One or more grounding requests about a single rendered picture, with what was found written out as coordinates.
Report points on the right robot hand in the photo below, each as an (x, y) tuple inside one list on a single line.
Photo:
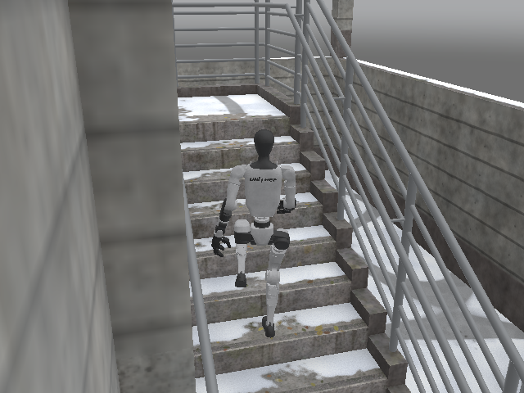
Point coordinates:
[(281, 207)]

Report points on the robot shin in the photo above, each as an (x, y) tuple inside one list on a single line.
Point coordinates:
[(241, 257), (272, 292)]

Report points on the right robot forearm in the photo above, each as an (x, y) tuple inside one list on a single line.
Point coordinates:
[(286, 209)]

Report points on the left robot shin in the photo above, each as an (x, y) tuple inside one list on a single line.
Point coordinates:
[(241, 257)]

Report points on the robot left upper arm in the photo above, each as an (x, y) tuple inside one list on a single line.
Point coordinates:
[(233, 186)]

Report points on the robot right upper arm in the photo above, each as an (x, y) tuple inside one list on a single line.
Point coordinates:
[(288, 173)]

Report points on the left robot hand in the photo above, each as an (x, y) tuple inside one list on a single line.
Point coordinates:
[(216, 245)]

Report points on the right robot shin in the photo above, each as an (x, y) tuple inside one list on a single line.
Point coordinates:
[(272, 292)]

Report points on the left robot forearm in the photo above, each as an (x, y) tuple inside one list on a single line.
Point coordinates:
[(223, 220)]

